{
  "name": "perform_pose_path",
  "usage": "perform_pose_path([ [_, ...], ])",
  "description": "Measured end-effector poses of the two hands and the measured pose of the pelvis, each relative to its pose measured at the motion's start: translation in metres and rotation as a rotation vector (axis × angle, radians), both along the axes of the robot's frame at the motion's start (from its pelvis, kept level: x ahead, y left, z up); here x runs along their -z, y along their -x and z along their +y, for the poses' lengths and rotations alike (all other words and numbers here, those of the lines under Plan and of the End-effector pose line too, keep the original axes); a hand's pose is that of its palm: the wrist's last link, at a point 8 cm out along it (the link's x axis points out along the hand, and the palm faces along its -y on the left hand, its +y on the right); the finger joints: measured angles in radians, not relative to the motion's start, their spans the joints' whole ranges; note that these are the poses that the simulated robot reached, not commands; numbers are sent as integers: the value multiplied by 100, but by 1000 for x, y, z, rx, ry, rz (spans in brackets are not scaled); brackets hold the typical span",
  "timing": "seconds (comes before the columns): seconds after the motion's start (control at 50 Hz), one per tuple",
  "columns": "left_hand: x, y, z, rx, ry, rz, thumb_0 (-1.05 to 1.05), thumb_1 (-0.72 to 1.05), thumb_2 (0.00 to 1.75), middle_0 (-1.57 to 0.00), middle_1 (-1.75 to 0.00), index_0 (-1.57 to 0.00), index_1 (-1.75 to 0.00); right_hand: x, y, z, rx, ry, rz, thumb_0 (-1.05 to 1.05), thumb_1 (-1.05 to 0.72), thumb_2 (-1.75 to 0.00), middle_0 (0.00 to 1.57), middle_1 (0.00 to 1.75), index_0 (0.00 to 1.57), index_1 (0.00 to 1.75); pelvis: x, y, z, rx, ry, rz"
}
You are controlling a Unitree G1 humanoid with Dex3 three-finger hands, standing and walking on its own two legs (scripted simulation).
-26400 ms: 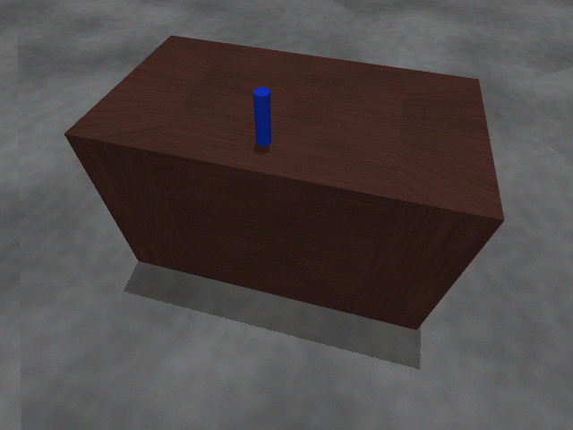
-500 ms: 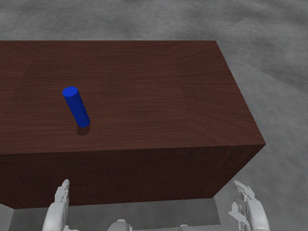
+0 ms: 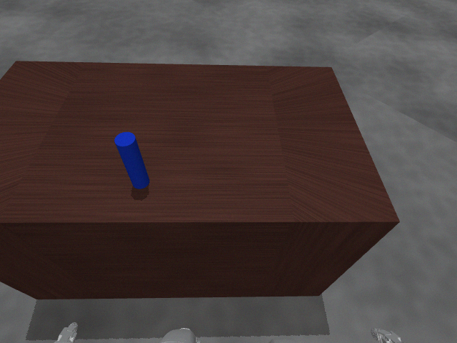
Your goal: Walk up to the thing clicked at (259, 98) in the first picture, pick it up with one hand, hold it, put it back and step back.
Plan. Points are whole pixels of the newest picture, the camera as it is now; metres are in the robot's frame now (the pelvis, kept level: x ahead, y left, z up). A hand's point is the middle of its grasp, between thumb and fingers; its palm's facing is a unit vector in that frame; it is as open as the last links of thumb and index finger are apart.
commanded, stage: stand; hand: left
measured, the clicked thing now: (133, 162) +0.47 +0.23 -0.01
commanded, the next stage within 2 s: none
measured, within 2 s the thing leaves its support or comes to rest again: neither
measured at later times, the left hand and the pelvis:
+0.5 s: hand out of the picture +0.03 +0.24 -0.13, palm faces +0.01 -0.94 -0.34, open 9.0 cm; pelvis -0.01 +0.00 +0.04, yaw +1 degrees
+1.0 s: hand out of the picture +0.04 +0.24 -0.12, palm faces +0.01 -0.94 -0.34, open 7.4 cm; pelvis -0.01 -0.01 +0.04, yaw +1 degrees
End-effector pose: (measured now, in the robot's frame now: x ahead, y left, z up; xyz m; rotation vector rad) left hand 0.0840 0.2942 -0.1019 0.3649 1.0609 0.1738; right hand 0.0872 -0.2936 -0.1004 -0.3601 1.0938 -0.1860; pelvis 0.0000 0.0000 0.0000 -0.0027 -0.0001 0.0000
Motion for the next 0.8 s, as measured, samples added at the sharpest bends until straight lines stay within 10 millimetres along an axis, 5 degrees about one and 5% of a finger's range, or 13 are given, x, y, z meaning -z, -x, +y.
perform_pose_path([
  [0.14,1,35,5,-71,13,122,-1,-51,9,-9,-11,-9,-10,-4,15,4,25,-8,88,0,-90,-90,20,30,20,30,-14,-3,2,-2,9,-24],
  [0.26,-3,52,0,-100,26,177,0,-23,37,-16,-22,-16,-22,-7,18,11,34,-35,109,0,-90,-90,20,30,20,30,-24,0,1,-8,7,-50],
  [0.4,-9,56,-5,-111,37,180,0,26,72,-19,-28,-19,-28,-10,20,13,37,-55,114,0,-90,-90,20,30,20,30,-33,6,-1,-16,4,-71],
  [0.54,-14,58,-7,-114,36,176,0,69,86,-20,-30,-20,-29,-13,27,6,48,-56,123,0,-90,-90,20,30,20,30,-36,12,-5,-23,3,-80],
  [0.8,-15,62,-7,-127,34,205,1,89,90,-20,-30,-20,-30,-14,45,-7,69,-40,180,0,-90,-90,20,30,20,30,-39,13,-9,-22,5,-76],
])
